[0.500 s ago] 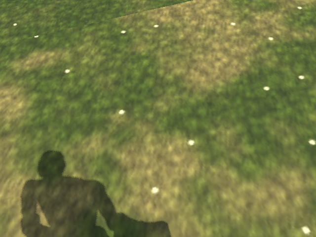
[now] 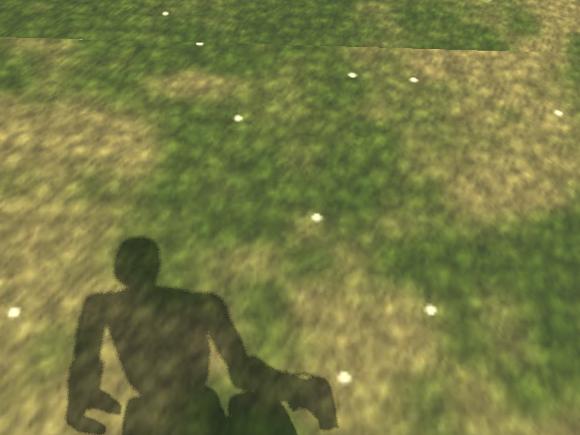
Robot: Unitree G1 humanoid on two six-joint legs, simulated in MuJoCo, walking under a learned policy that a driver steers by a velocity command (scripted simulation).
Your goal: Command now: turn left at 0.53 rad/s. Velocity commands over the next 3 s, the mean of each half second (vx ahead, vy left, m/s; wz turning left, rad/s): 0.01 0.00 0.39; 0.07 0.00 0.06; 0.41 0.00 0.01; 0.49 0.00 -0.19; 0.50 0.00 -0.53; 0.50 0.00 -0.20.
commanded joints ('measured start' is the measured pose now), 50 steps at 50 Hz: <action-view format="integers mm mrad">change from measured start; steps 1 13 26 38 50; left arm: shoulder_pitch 18 -36 -74 30 -38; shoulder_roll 97 75 83 78 73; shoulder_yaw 21 4 -29 -27 -14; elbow -64 -139 -143 -30 -18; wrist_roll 13 -5 1 -12 11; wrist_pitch -8 7 -49 -42 -70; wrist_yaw -12 -9 -11 -21 -60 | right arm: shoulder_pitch -10 38 28 -19 82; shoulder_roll -140 -197 -134 -125 -181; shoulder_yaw -31 -43 -14 24 -4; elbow -71 -96 -50 61 139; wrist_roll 7 -17 -8 -4 -18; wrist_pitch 0 1 21 -13 -44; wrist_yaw -5 7 9 -9 -2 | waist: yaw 10 -33 -45 19 -26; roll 120 163 -109 74 177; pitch -89 -110 -34 -63 87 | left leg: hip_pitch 168 99 -86 94 97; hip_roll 237 217 -29 135 311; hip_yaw -247 -376 -147 -170 -452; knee -143 -150 364 -143 -391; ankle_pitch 740 434 -162 232 -379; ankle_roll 184 170 -73 -30 162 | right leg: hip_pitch -144 -28 199 281 -58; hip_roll -11 4 -219 -65 -22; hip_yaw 70 87 285 165 49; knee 90 -201 -804 -718 -316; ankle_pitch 70 68 485 367 32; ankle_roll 26 27 -193 -66 -88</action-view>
